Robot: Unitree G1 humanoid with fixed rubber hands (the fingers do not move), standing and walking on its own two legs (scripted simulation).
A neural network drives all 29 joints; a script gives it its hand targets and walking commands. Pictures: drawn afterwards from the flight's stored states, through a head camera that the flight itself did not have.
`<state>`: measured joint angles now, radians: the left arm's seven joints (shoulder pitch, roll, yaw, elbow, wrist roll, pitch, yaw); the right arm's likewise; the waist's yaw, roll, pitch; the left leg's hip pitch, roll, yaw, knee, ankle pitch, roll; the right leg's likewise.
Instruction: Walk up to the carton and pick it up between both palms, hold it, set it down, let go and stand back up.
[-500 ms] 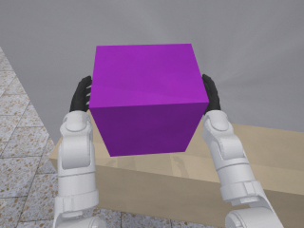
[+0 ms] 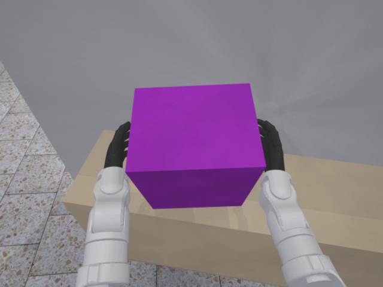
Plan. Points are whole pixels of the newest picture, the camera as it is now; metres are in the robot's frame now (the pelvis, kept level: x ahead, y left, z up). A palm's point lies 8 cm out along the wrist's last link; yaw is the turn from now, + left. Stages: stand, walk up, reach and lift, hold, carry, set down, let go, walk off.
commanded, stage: set down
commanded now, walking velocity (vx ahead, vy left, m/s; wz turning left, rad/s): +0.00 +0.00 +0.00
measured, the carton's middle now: (194, 154) +0.38 +0.00 +0.07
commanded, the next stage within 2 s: none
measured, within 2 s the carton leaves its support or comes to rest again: neither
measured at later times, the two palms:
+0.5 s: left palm (118, 165) +0.35 +0.16 +0.08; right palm (264, 163) +0.34 -0.15 +0.08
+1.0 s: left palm (123, 170) +0.37 +0.16 +0.03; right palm (259, 164) +0.36 -0.15 +0.05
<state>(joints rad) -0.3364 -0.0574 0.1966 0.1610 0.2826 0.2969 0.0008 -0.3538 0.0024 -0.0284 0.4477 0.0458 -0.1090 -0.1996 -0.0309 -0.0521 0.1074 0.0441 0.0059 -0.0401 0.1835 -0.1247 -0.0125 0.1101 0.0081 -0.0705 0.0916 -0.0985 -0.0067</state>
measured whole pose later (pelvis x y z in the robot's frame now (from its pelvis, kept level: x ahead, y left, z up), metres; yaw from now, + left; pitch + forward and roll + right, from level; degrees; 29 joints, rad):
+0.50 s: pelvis +0.00 +0.00 +0.00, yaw +1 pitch -4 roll +0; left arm -0.41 -0.08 0.29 0.39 0.32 0.18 -0.02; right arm -0.42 0.06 -0.16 0.63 -0.07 -0.18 -0.17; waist -0.03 -0.04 0.08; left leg 0.01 0.00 -0.05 0.17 -0.11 -0.01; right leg 0.08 0.00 -0.08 0.08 -0.09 0.00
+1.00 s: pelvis +0.00 +0.00 +0.00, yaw +1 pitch +6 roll +0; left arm -0.54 -0.06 0.44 0.81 0.34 -0.14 0.00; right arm -0.55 0.11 -0.38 0.87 -0.31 -0.32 -0.14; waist -0.03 -0.01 -0.03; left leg -0.17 0.00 -0.05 0.13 -0.06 -0.01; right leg -0.11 0.00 -0.08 0.05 -0.05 -0.01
